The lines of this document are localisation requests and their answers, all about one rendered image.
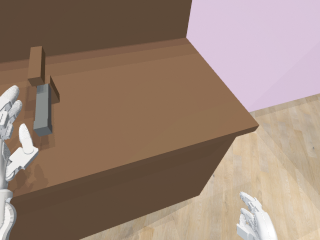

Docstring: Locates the tap lever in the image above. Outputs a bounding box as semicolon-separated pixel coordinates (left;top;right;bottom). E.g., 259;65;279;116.
33;83;53;137

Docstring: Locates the robot left forearm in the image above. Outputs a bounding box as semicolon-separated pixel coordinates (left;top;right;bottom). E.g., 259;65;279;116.
0;189;17;240

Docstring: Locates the right robot hand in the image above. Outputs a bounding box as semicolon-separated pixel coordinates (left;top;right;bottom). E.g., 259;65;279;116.
236;191;278;240

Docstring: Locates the counter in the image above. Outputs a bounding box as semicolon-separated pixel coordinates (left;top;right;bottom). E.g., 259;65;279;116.
0;0;259;240

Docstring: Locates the left robot hand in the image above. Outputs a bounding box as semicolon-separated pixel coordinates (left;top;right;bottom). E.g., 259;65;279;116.
0;85;39;190

